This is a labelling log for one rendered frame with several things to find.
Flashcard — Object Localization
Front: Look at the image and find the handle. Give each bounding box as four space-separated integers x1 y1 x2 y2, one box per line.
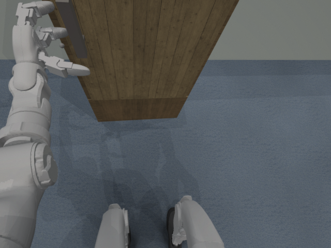
55 0 87 58

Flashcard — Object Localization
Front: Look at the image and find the cupboard door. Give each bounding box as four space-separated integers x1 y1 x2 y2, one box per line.
49 0 235 101

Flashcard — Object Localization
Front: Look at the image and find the robot left thigh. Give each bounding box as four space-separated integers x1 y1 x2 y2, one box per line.
95 208 129 248

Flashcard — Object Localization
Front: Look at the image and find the left robot upper arm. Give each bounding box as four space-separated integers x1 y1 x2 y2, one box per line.
0 142 58 248

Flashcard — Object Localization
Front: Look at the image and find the robot left hand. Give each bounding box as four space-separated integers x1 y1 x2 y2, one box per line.
12 1 90 78

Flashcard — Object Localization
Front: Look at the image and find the left robot forearm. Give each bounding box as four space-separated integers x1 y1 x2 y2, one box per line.
0 63 52 148

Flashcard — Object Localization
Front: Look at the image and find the right robot shin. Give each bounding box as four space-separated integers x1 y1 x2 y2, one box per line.
172 196 192 244

